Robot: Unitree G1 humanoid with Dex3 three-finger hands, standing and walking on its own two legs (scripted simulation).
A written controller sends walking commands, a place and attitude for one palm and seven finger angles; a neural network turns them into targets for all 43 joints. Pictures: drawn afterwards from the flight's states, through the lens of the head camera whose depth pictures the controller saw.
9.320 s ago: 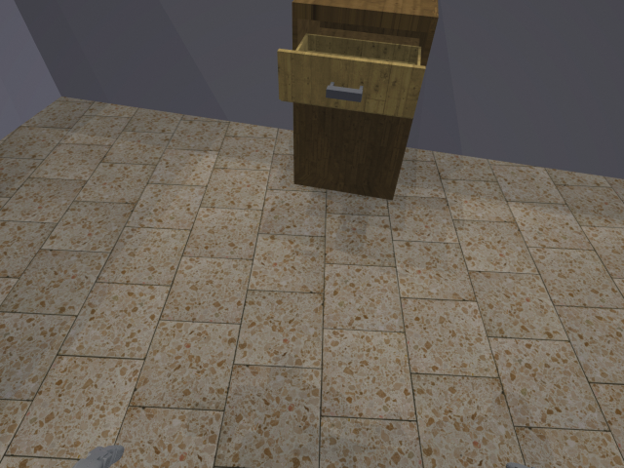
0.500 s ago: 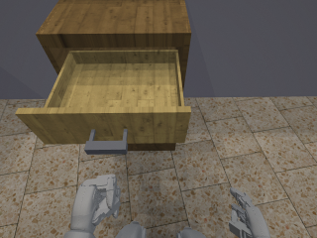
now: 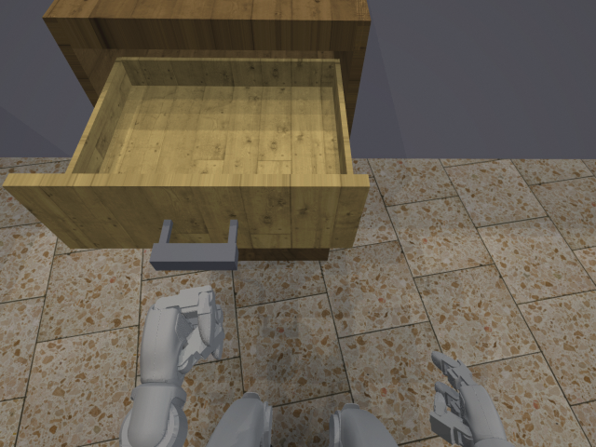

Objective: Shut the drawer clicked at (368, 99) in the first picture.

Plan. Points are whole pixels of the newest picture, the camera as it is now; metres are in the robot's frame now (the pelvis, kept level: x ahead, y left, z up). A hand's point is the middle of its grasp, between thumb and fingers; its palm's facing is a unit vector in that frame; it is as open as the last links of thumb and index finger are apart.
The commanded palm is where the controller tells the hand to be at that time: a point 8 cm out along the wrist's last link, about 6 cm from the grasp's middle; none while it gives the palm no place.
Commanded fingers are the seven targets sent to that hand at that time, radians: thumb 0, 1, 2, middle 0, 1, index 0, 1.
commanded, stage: bring the fist close to the handle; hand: left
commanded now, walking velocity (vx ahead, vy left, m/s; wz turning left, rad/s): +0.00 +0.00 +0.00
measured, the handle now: (198, 241) +0.38 +0.15 +0.03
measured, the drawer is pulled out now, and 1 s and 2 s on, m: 0.28 0.27 0.15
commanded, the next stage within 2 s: push the drawer shut in 0.42 s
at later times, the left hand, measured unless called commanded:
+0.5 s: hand (234, 330) +0.26 +0.09 +0.02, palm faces -0.03 -1.00 +0.01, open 3.3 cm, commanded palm +0.24 +0.14 +0.03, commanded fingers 0.00 0.90 0.90 -1.40 -1.60 -1.40 -1.60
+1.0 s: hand (236, 296) +0.31 +0.09 +0.02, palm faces -0.02 -1.00 -0.03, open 3.0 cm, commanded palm +0.30 +0.15 +0.03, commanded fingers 0.00 0.90 0.90 -1.40 -1.60 -1.40 -1.60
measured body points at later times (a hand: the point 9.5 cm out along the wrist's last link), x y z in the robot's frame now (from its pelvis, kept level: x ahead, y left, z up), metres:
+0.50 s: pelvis +0.00 +0.02 +0.00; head +0.09 +0.02 +0.44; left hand +0.26 +0.14 +0.03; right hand +0.17 -0.21 -0.09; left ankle +0.02 +0.10 -0.62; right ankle +0.00 -0.07 -0.62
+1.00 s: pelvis +0.00 +0.01 +0.00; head +0.09 +0.01 +0.44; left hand +0.30 +0.15 +0.03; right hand +0.16 -0.22 -0.11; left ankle +0.02 +0.10 -0.62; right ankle +0.00 -0.07 -0.62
